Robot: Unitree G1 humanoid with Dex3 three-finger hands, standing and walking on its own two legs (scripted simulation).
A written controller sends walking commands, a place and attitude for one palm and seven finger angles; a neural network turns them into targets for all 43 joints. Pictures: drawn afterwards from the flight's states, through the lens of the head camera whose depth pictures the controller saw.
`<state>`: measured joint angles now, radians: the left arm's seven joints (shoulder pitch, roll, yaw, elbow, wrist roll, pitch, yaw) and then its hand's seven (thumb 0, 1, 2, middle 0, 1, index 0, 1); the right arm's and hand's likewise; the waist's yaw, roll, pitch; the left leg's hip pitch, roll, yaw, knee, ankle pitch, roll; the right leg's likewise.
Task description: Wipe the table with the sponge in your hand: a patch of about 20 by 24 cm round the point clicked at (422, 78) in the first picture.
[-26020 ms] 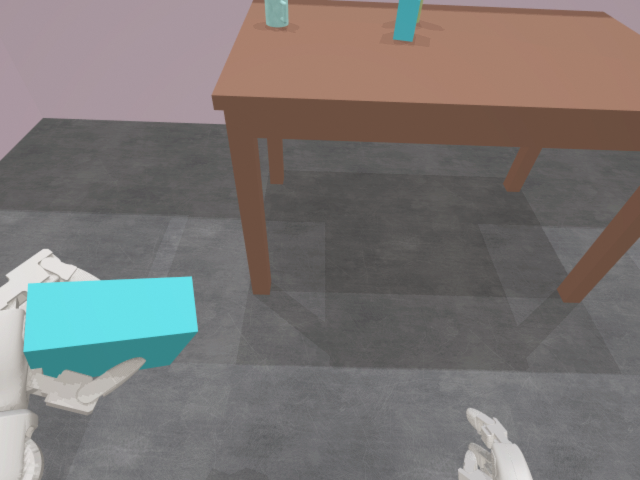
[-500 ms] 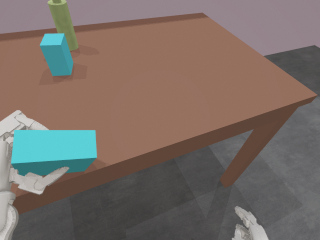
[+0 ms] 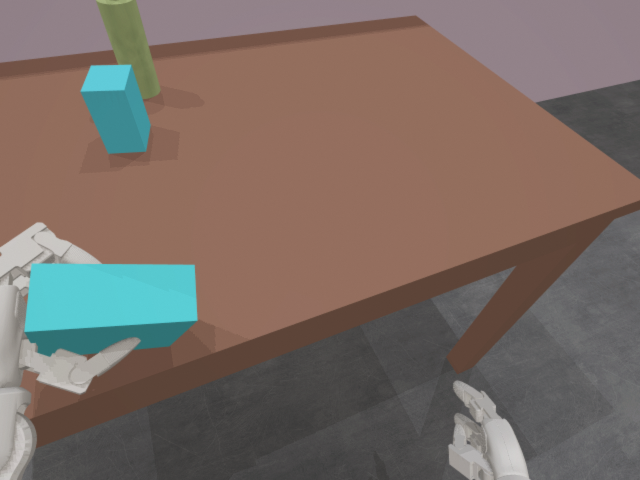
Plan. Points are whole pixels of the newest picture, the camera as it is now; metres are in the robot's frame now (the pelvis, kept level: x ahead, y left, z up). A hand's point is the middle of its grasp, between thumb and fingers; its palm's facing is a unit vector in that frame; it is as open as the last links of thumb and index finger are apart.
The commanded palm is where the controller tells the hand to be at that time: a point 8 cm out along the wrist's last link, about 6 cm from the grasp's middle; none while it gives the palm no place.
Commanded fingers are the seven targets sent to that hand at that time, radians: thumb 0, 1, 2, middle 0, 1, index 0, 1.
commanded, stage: come to a stop and stand still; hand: left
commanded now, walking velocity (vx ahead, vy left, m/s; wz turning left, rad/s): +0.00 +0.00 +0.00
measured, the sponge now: (137, 312) +0.24 +0.21 +0.13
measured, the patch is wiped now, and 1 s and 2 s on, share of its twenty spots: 0.00 0.00 0.00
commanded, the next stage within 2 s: look again from close up in 0.14 s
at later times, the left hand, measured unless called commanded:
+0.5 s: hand (80, 307) +0.22 +0.25 +0.16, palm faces +0.39 -0.84 -0.37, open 9.8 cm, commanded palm +0.16 +0.28 +0.18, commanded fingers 0.00 0.10 1.30 -1.20 -1.60 -1.20 -1.60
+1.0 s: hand (99, 334) +0.20 +0.22 +0.15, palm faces +0.32 -0.87 -0.37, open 9.8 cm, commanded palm +0.15 +0.28 +0.18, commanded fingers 0.00 0.10 1.30 -1.20 -1.60 -1.20 -1.60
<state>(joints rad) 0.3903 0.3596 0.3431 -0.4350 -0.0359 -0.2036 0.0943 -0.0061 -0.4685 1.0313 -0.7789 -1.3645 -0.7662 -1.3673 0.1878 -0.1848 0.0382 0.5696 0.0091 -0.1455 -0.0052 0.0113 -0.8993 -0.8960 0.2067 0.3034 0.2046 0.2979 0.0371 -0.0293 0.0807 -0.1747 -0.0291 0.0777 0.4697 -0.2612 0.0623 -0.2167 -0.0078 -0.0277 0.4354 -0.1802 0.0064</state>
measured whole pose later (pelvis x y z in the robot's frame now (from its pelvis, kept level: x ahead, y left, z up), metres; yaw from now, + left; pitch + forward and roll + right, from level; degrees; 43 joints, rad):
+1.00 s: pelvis -0.01 +0.00 +0.00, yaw +0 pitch -2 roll +0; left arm 0.47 0.33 0.30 -0.44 -0.05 -0.24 0.08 0.00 -0.47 1.03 -0.77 -1.37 -0.76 -1.38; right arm 0.22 -0.20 0.02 0.56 0.02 -0.15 0.01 0.01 -0.90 -0.90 0.21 0.30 0.20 0.30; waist 0.01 0.00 0.07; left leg -0.19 -0.03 0.08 0.49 -0.26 0.06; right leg -0.25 -0.01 -0.03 0.48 -0.19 0.00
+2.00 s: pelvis +0.00 +0.00 +0.00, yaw +2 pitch -2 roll -1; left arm 0.41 0.36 0.35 -0.48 -0.03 -0.20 0.11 0.00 -0.47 1.03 -0.78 -1.36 -0.77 -1.37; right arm 0.19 -0.18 0.02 0.57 0.01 -0.14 -0.01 0.01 -0.90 -0.90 0.21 0.30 0.21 0.30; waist 0.04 -0.04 0.10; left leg -0.17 -0.03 0.05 0.47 -0.26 0.06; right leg -0.20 -0.01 -0.05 0.42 -0.18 0.01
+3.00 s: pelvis +0.00 -0.01 +0.00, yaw +1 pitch -2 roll -1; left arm 0.42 0.34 0.34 -0.46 -0.04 -0.21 0.10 0.00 -0.47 1.03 -0.78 -1.37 -0.77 -1.37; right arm 0.20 -0.20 0.02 0.59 0.01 -0.16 -0.01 0.01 -0.90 -0.90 0.21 0.30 0.20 0.30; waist 0.04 -0.03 0.08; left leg -0.17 -0.02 0.05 0.47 -0.26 0.05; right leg -0.20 0.00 -0.05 0.42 -0.18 0.00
